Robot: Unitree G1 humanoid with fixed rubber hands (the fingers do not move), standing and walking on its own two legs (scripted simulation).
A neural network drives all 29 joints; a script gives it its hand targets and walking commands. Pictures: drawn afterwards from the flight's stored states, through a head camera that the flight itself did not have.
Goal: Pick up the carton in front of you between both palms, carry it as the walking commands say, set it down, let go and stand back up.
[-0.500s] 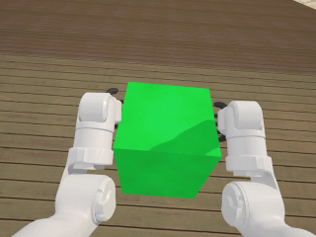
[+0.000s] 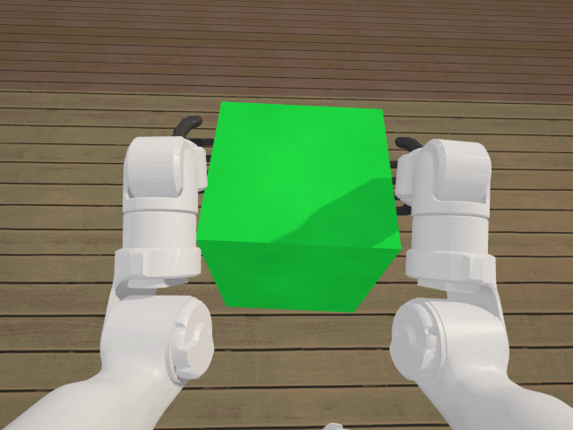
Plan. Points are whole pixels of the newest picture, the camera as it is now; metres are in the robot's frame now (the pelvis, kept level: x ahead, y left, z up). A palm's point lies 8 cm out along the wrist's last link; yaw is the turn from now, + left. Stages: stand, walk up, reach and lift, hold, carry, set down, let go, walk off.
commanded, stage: carry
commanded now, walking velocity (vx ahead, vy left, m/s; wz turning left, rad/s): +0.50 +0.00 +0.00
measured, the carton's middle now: (295, 219) +0.41 +0.01 +0.08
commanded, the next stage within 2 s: none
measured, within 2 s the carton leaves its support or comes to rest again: neither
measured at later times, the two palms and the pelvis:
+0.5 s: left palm (224, 12) +0.73 +0.14 +0.24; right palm (390, 44) +0.67 -0.14 +0.22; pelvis +0.31 +0.04 +0.07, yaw +1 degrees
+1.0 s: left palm out of the picture +0.92 +0.18 +0.29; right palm out of the picture +0.94 -0.10 +0.27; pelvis +0.53 +0.00 +0.10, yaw +2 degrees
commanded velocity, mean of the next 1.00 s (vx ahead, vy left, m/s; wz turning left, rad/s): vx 0.22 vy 0.00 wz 0.00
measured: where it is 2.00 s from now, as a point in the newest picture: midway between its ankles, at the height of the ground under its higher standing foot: (285, 280)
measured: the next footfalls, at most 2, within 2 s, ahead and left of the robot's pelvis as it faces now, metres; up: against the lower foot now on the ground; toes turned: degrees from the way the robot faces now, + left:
left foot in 0.30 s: +0.35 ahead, +0.12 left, +0.03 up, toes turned +5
right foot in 0.64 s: +0.59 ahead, -0.07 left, +0.07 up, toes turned -3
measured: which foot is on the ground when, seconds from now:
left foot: up 0.00-0.28, down 0.30-0.64, up 0.66-0.92, down 0.94-1.00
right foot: down 0.00-0.32, up 0.34-0.62, down 0.64-1.00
